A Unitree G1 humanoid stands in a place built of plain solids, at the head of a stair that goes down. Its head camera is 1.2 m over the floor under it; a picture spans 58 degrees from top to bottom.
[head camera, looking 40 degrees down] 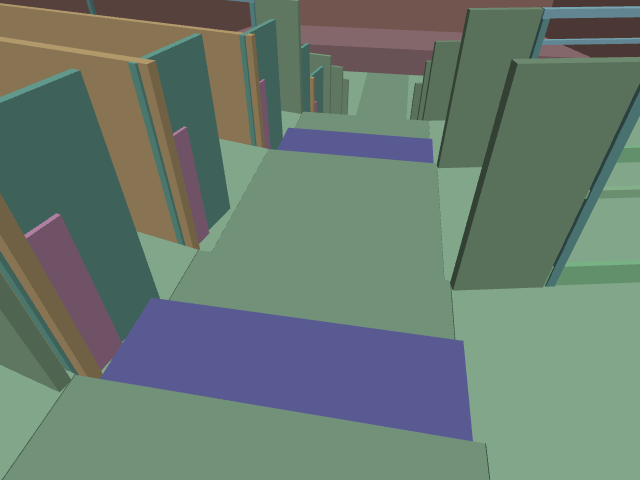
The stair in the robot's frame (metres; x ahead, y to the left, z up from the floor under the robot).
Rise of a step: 0.12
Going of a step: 0.45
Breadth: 1.25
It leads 10 degrees to the right of straight ahead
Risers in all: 3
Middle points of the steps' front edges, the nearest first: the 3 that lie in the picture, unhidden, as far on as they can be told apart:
0.66 0.16 0.00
1.10 0.08 -0.12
1.54 0.00 -0.25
